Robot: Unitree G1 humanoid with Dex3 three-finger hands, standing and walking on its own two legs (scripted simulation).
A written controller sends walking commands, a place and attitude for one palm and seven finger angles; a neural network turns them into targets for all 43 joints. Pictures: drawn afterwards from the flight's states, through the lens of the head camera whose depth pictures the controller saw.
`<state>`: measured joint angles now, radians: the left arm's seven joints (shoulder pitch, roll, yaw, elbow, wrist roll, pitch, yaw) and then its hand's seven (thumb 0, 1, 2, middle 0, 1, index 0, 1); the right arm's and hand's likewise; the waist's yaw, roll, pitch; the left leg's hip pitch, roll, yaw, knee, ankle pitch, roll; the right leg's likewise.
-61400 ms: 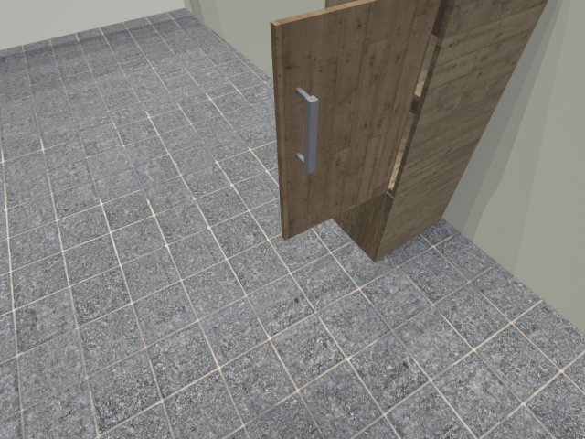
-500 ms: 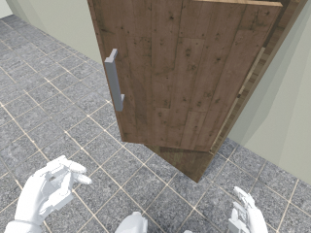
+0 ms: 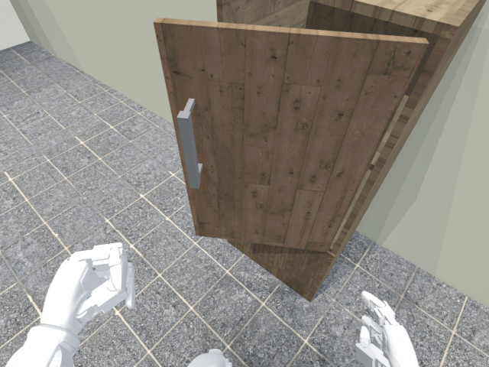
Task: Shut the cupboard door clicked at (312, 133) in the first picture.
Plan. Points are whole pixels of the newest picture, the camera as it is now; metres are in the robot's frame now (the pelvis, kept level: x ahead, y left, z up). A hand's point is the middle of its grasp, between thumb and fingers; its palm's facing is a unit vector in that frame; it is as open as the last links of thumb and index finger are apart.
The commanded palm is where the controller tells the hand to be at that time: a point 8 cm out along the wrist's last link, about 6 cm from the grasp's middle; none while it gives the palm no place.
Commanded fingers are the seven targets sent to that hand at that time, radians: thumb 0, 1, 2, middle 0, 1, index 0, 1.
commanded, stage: raise the hand and make a fist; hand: left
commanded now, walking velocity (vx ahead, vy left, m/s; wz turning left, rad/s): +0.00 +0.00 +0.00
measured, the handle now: (192, 147) +0.48 +0.14 +0.09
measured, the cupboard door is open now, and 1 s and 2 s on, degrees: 31 31 31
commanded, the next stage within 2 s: bring the fist close to the handle in 0.56 s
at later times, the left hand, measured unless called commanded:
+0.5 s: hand (130, 276) +0.22 +0.18 +0.09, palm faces -0.07 -1.00 -0.04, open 3.1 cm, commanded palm +0.20 +0.23 +0.09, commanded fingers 0.00 0.90 0.90 -1.30 -1.50 -1.30 -1.50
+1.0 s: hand (154, 243) +0.27 +0.16 +0.09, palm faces -0.10 -0.99 -0.02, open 3.1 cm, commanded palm +0.26 +0.21 +0.09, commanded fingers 0.00 0.90 0.90 -1.30 -1.50 -1.30 -1.50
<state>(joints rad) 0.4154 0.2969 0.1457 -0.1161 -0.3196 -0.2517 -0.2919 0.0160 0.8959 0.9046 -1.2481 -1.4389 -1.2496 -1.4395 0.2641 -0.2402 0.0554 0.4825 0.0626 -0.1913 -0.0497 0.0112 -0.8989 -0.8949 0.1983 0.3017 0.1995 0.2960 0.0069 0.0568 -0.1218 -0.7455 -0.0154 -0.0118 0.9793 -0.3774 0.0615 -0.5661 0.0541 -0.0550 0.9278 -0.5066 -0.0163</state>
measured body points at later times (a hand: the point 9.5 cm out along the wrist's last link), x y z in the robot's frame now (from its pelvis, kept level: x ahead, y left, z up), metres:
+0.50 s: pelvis +0.00 -0.01 +0.01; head +0.02 -0.01 +0.46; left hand +0.22 +0.23 +0.10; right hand +0.17 -0.24 -0.05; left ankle +0.07 +0.07 -0.68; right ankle -0.02 -0.12 -0.68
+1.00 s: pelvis +0.00 -0.01 +0.01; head +0.02 -0.01 +0.46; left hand +0.27 +0.21 +0.10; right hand +0.16 -0.25 -0.06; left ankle +0.07 +0.07 -0.68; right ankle -0.02 -0.12 -0.68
